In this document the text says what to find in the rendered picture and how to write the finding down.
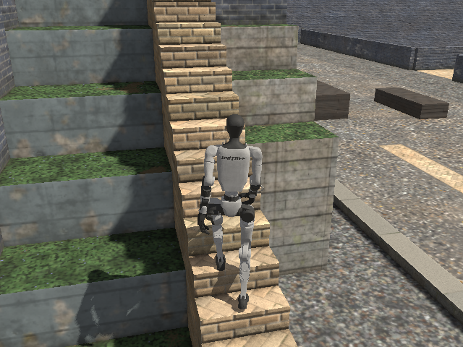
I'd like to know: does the robot right hand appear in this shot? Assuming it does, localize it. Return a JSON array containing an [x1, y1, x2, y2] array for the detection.
[[239, 192, 255, 205]]

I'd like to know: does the robot left forearm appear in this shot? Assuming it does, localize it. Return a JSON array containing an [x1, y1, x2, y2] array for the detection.
[[198, 176, 212, 214]]

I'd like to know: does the left robot shin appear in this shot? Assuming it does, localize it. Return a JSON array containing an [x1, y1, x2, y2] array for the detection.
[[211, 215, 224, 262]]

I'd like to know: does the right robot thigh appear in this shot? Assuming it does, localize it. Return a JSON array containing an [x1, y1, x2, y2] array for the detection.
[[239, 204, 255, 261]]

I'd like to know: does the robot right forearm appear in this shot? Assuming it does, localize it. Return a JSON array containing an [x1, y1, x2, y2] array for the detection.
[[249, 178, 261, 198]]

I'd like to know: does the robot left upper arm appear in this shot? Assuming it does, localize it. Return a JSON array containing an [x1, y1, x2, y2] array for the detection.
[[204, 145, 219, 187]]

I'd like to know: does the robot left hand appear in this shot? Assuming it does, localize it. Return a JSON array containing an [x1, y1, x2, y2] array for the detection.
[[197, 213, 215, 235]]

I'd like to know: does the robot right upper arm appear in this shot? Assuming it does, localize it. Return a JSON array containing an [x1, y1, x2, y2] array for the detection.
[[249, 146, 263, 186]]

